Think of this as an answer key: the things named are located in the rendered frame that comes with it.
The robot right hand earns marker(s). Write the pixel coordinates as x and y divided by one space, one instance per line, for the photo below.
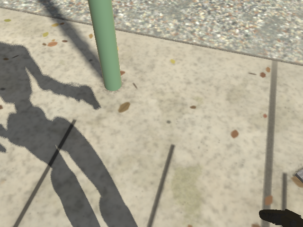
286 218

